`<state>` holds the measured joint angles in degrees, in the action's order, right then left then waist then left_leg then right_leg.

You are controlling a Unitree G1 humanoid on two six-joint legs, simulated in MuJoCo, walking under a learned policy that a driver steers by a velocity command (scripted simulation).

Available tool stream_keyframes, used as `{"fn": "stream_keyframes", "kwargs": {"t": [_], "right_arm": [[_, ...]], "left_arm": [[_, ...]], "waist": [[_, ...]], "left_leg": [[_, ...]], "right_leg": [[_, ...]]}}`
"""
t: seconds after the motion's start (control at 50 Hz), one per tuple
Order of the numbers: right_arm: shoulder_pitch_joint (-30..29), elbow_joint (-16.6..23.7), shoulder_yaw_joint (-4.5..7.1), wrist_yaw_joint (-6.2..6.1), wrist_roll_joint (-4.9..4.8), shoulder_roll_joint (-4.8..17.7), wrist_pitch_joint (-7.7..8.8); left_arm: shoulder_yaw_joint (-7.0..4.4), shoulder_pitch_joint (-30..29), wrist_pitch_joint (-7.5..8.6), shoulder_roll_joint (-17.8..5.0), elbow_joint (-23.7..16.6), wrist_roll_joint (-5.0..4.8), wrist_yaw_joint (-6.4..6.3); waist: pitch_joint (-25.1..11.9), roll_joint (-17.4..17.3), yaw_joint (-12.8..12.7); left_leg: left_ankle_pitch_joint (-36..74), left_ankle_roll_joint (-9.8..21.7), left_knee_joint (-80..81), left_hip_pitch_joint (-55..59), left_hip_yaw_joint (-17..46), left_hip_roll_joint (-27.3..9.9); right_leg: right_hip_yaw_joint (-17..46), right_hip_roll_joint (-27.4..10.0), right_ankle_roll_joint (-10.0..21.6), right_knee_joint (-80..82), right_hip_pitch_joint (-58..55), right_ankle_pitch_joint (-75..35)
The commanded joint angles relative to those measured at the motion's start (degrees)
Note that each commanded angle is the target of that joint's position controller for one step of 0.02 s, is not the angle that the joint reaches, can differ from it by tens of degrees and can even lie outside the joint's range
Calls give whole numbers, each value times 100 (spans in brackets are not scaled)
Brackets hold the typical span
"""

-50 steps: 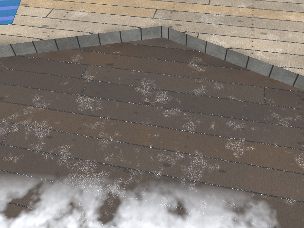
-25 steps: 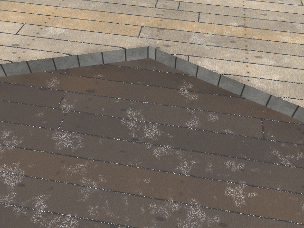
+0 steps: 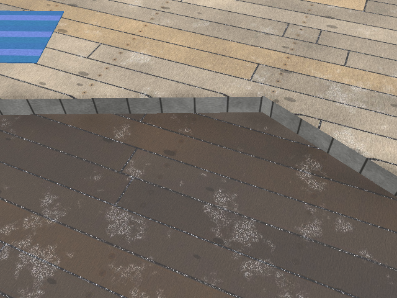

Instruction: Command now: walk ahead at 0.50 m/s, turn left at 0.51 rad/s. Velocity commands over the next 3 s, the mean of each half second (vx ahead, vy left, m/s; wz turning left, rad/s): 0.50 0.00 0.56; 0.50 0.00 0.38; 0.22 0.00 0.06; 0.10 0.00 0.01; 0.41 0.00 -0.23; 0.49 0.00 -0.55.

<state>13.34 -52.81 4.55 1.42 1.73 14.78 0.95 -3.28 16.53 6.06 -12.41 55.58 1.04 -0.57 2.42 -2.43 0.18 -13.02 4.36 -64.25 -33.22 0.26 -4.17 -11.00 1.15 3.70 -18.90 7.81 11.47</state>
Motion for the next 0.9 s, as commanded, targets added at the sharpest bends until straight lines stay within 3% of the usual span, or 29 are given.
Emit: {"fn": "stream_keyframes", "kwargs": {"t": [0.02,0.08,0.18,0.22,0.26,0.28,0.3,0.32,0.34,0.36,0.38,0.4,0.44,0.48,0.52,0.64,0.74,0.78,0.82,0.84,0.86,0.88,0.9], "right_arm": [[-39,362,-43,106,15,-75,-63],[-733,642,-115,183,-3,-113,-30],[-1459,991,-149,252,47,-5,-17],[-1331,1001,-105,226,65,90,-19],[-582,821,-6,168,71,263,4],[207,581,86,112,97,404,61],[1031,374,259,21,169,888,95],[792,489,394,-36,106,1521,63],[1014,543,373,-63,-22,1436,-17],[693,478,316,-111,-50,1249,-26],[433,488,243,-121,-89,951,9],[196,527,197,-140,-120,790,60],[76,571,118,-144,-186,599,174],[281,522,135,-131,-207,734,264],[551,488,154,-128,-189,829,282],[1286,418,145,-149,-170,855,253],[1648,305,69,-234,-95,762,272],[1455,315,71,-272,-79,872,302],[1252,315,93,-258,-56,1034,342],[1143,324,83,-224,-66,1028,363],[1257,497,-24,-192,-83,631,394],[2194,453,-63,-170,-291,265,359],[1810,352,-28,-208,-54,709,321]], "left_arm": [[-56,169,134,-421,-193,5,-2],[-51,281,130,-476,-165,7,-3],[-113,752,33,-752,-42,16,-81],[-141,767,-52,-873,-33,34,-120],[-196,746,-177,-1062,-54,48,-131],[-207,693,-240,-1110,-110,28,-110],[-168,683,-251,-976,-283,30,-85],[-56,813,-211,-332,-734,-20,57],[-144,-29,-136,-832,-916,16,80],[-111,-338,-58,-731,-1049,-68,105],[-88,-206,-8,-695,-968,-63,85],[-100,-133,-57,-690,-914,27,66],[-94,84,-278,-639,-892,175,85],[-74,-52,-415,-550,-991,188,131],[-62,-509,-466,-548,-1173,181,147],[-10,-1726,-452,-604,-1640,136,186],[102,-2332,-331,-541,-1923,87,257],[77,-1984,-282,-651,-1876,73,239],[-44,-878,-223,-919,-1535,49,134],[-105,-29,-160,-1048,-1318,67,57],[-192,877,-131,-1459,-1242,193,-39],[-323,849,-185,-1917,-1129,238,11],[-229,393,-249,-1356,-1200,50,85]], "waist": [[127,635,120],[265,638,5],[332,639,-191],[172,755,-80],[-283,848,237],[-731,686,582],[-1306,144,910],[-1608,-1218,404],[-1596,-166,727],[-823,0,537],[-432,327,273],[-265,417,60],[-366,293,-172],[-325,244,-203],[-170,155,-67],[-15,-56,383],[110,-174,593],[88,-231,341],[-406,-237,-145],[-855,-73,-588],[-1663,547,-821],[-2063,2033,-284],[-1354,923,-201]], "left_leg": [[658,-87,284,-573,27,-225],[1264,-110,1500,-389,-248,-133],[958,172,2600,-146,-726,72],[405,378,2768,225,-920,366],[-180,633,2947,1066,-1039,789],[-30,797,3387,2102,-958,964],[-562,1093,3706,3521,227,189],[-563,1939,4224,5092,3340,-1412],[-391,1873,4801,5026,3943,-1478],[189,1713,4860,4410,3024,-1388],[1041,1493,4919,3681,2475,-1139],[1647,1329,4951,3188,2021,-844],[2253,1240,5049,2711,1584,-523],[2401,1235,5139,2544,1421,-355],[2249,1140,5246,2525,1423,-253],[2385,897,5122,3230,1679,-190],[3156,787,4918,3715,1655,-327],[3716,612,4739,3664,1622,-425],[5162,420,3668,3655,1444,-281],[4789,328,2577,3246,1217,-36],[2834,246,919,2338,969,310],[-1642,9,-778,596,535,1379],[-1367,91,-1131,86,854,962]], "right_leg": [[749,-1555,461,1106,-45,-1462],[239,-1404,397,1088,-84,-1822],[-156,-1688,340,794,-984,-2708],[-353,-1733,276,182,-1334,-4215],[-457,-1747,249,-1164,-1472,-5346],[-539,-1687,146,-2376,-1078,-4858],[-555,-1521,-47,-4091,130,-3036],[-146,-270,-417,-6104,2797,2078],[1085,-244,-383,-6393,3451,1814],[1166,-539,-317,-6133,3721,1108],[1170,-732,-301,-5564,3382,721],[1203,-834,-344,-5220,3033,644],[1233,-885,-487,-4845,2486,629],[1144,-850,-609,-4494,2553,484],[1082,-831,-692,-4063,2861,58],[1125,-599,-698,-2745,3480,-910],[920,-337,-406,-1685,3107,-1124],[926,-209,-180,-1274,2344,-883],[796,151,54,-1038,973,-397],[943,-57,210,-749,-166,-607],[2381,-1360,478,-787,-1504,125],[5241,-2643,1324,1,-2466,216],[5410,-2387,1227,310,-1779,895]]}}
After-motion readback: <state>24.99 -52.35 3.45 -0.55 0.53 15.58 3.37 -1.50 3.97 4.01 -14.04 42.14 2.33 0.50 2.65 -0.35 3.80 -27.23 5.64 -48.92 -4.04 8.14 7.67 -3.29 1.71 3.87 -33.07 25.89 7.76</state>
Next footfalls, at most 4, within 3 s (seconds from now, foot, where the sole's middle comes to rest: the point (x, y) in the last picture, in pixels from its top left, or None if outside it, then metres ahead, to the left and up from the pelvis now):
0.28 left None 0.30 0.12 -0.78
0.84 right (185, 247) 0.67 0.10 -0.78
1.32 left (117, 225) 0.76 0.36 -0.78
1.64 right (175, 217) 0.79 0.14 -0.78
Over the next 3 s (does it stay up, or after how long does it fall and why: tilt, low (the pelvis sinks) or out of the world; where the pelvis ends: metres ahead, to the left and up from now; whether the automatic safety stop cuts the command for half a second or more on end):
stays up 1.16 0.42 0.00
